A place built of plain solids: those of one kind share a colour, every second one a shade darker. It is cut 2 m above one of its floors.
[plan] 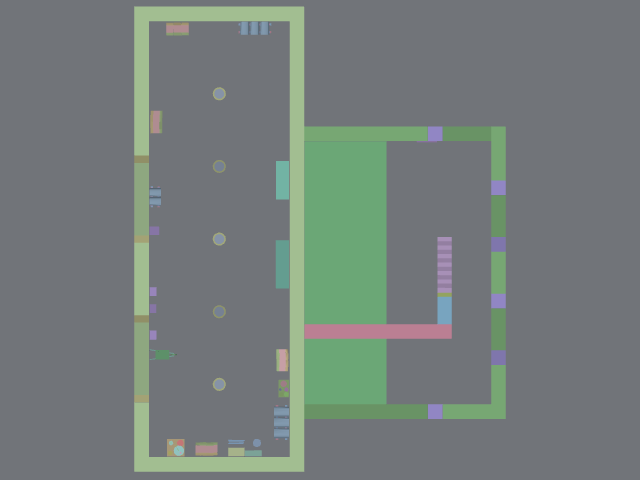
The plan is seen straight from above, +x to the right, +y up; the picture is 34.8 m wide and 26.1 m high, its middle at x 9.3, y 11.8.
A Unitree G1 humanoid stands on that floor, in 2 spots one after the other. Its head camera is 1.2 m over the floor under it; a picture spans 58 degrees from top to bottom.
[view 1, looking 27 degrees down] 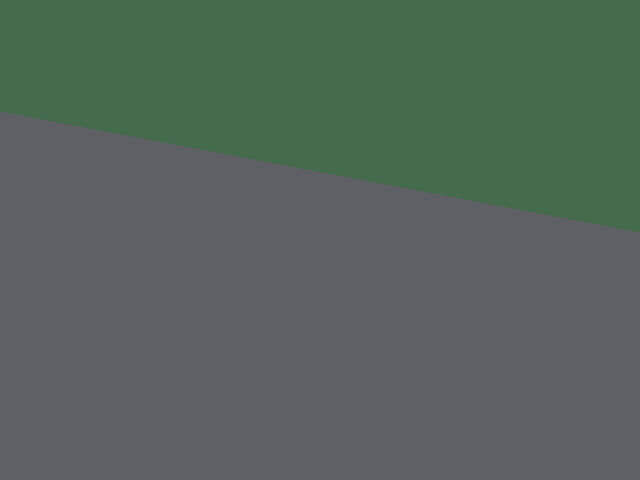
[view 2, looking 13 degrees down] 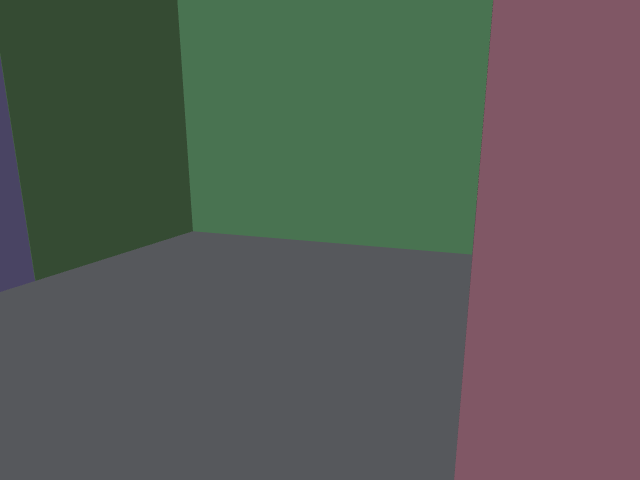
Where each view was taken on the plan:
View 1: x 16.07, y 15.28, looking -149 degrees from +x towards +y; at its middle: ground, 2.64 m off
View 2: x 17.71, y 6.44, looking -160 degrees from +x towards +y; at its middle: floor_gallery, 5.23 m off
